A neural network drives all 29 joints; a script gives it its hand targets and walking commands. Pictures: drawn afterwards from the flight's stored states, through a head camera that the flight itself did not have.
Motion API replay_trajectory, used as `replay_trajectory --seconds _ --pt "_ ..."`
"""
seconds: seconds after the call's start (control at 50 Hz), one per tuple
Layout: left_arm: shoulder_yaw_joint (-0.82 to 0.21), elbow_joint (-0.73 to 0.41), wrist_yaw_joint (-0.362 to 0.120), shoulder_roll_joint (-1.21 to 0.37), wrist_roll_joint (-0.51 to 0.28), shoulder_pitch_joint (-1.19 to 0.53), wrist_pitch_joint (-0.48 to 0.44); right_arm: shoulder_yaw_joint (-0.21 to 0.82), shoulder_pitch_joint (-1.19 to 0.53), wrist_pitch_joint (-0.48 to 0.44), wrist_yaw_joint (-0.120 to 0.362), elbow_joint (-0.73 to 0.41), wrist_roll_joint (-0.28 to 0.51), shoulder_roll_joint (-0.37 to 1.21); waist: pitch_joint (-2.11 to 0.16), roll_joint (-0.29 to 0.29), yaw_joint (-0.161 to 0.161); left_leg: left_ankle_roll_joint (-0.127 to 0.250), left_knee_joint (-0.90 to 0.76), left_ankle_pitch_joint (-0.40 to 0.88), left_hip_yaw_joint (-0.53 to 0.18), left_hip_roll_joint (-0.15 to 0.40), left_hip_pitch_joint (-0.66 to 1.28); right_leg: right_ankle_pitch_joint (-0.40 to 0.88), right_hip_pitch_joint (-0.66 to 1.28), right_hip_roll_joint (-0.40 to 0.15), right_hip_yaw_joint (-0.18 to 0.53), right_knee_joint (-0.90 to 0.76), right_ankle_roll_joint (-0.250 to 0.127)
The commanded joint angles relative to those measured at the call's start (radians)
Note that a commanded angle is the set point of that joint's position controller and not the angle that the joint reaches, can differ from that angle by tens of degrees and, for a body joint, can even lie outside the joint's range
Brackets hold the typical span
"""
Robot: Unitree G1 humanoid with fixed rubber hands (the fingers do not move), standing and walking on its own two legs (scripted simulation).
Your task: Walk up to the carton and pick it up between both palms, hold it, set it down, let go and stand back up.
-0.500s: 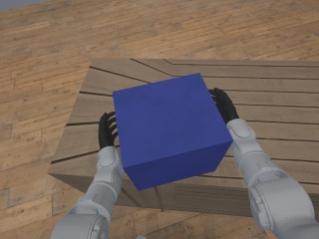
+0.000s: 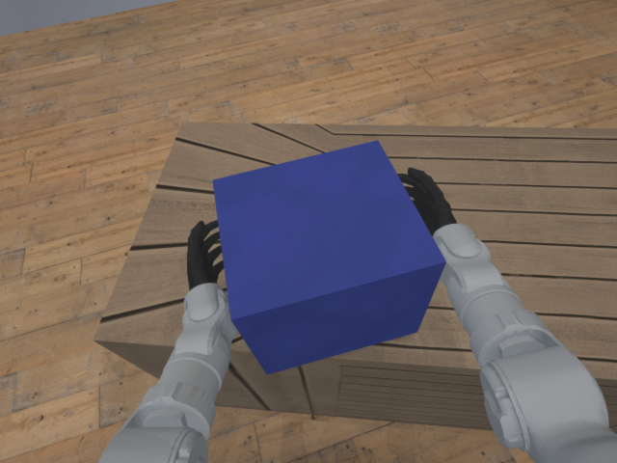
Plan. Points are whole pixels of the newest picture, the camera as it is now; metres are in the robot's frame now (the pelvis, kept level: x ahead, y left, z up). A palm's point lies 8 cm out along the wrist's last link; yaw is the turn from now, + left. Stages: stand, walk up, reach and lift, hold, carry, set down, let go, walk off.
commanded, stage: reach and lift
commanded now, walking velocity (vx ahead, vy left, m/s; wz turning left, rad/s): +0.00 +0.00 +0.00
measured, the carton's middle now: (320, 260) +0.40 +0.05 -0.01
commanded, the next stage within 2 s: none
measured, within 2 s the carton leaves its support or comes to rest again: neither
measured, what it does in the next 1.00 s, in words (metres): stands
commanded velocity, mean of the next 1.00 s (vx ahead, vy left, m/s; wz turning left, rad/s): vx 0.00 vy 0.00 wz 0.00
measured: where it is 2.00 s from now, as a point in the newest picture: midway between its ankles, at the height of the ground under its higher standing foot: outside the picture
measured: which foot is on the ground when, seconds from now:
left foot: down 0.00-1.00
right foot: down 0.00-1.00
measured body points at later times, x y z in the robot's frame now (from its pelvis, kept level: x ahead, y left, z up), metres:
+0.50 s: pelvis -0.01 +0.00 +0.03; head +0.03 -0.01 +0.47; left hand +0.34 +0.22 +0.07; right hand +0.45 -0.09 +0.11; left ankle +0.00 +0.12 -0.70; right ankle +0.03 -0.09 -0.70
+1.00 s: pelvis -0.01 +0.01 +0.03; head +0.01 +0.00 +0.48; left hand +0.36 +0.23 +0.10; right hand +0.44 -0.09 +0.13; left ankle +0.00 +0.12 -0.70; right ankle +0.03 -0.09 -0.70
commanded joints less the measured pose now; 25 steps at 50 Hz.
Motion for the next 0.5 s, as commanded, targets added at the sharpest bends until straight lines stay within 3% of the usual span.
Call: replay_trajectory --seconds 0.0,0.2,0.38,0.48 --pt "-0.492 -0.435 -0.137 -0.686 0.065 -0.772 -0.016 0.256 -0.553 -0.012 0.086 -0.365 -0.028 0.723 -0.874 -0.031 0.074 -0.077 -0.032 0.652 -0.001 -0.002 0.475 0.429 0.742 0.062 -0.052 -0.039 0.043" --pt "-0.509 -0.544 -0.116 -0.693 0.072 -0.802 0.133 0.229 -0.559 0.097 0.067 -0.411 0.009 0.745 -0.769 -0.003 0.039 -0.08 -0.084 0.66 -0.02 -0.003 0.578 0.407 0.756 0.061 -0.039 -0.1 0.033" --pt "-0.527 -0.602 -0.143 -0.669 0.066 -0.897 0.211 0.21 -0.539 0.175 0.029 -0.48 0.015 0.819 -0.636 -0.013 -0.035 -0.068 -0.191 0.538 -0.02 -0.026 0.581 0.427 0.895 0.019 0.001 -0.171 0.043" --pt "-0.532 -0.566 -0.181 -0.646 0.064 -0.926 0.243 0.185 -0.489 0.209 0.0 -0.462 0.006 0.88 -0.534 -0.015 -0.103 -0.053 -0.262 0.406 -0.014 -0.043 0.544 0.411 0.971 -0.016 0.034 -0.212 0.055"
